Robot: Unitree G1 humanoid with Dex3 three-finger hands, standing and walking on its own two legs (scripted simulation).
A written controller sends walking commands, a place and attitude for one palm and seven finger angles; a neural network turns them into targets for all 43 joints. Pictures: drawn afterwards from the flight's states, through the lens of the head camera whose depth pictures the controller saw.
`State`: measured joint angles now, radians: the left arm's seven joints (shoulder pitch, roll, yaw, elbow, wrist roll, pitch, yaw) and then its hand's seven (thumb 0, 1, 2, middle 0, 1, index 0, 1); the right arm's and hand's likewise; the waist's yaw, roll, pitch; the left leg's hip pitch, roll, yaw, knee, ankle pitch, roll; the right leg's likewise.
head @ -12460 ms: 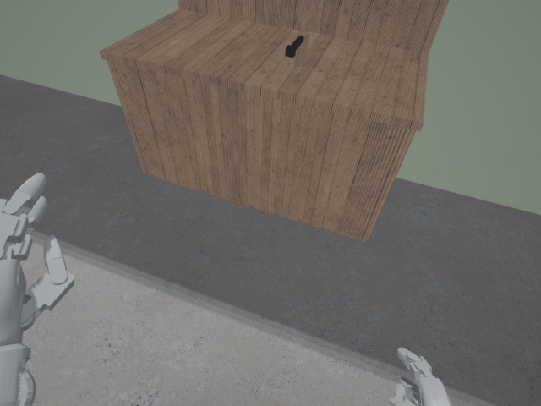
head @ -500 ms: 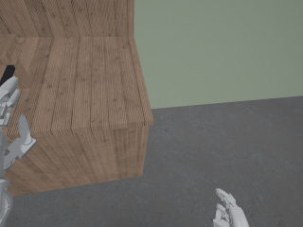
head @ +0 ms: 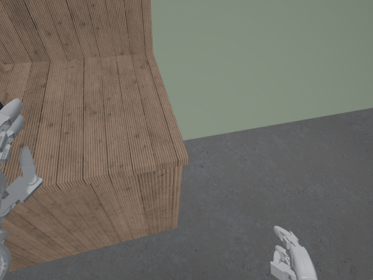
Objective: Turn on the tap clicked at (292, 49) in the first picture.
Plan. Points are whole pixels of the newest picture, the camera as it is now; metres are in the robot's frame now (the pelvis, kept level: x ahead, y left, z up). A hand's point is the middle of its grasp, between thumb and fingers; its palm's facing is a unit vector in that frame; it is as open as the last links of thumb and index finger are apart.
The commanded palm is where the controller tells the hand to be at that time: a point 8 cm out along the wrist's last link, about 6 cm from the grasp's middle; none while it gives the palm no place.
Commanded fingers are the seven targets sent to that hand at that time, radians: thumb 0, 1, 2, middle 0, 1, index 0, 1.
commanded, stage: shuffle to correct the standing spot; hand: left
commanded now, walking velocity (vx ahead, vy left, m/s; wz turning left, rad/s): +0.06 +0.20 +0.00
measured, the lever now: out of the picture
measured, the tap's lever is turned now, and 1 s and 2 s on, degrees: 0 0 0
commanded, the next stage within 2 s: come to a stop and stand still in 1.64 s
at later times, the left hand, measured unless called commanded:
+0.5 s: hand (12, 201) +0.19 +0.26 +0.17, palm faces +0.41 -0.84 -0.35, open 7.4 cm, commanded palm +0.13 +0.29 +0.19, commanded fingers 0.00 0.90 0.90 -0.20 -0.30 -0.20 -0.30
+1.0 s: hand (4, 192) +0.20 +0.28 +0.17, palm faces +0.36 -0.84 -0.41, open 7.4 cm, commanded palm +0.14 +0.32 +0.19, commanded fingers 0.00 0.90 0.90 -0.20 -0.30 -0.20 -0.30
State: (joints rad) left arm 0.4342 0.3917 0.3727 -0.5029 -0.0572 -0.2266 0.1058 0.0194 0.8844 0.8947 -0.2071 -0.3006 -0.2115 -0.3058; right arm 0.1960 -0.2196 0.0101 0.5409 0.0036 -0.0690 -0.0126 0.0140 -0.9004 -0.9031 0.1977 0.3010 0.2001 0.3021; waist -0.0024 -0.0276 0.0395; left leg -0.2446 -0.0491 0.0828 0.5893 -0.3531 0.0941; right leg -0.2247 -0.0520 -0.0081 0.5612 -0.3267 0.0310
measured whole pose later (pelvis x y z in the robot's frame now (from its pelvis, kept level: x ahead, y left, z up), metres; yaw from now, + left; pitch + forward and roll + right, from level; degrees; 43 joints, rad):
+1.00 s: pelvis -0.02 +0.05 -0.01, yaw -1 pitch -1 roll +2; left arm 0.45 0.38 0.38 -0.53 -0.04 -0.24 0.13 0.02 0.88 0.89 -0.21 -0.30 -0.21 -0.31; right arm 0.22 -0.24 -0.05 0.58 0.01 -0.08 -0.04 0.01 -0.90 -0.90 0.20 0.30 0.20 0.30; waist 0.00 -0.05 0.07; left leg -0.32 0.03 0.01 0.64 -0.30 -0.04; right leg -0.34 -0.13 -0.01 0.75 -0.40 0.04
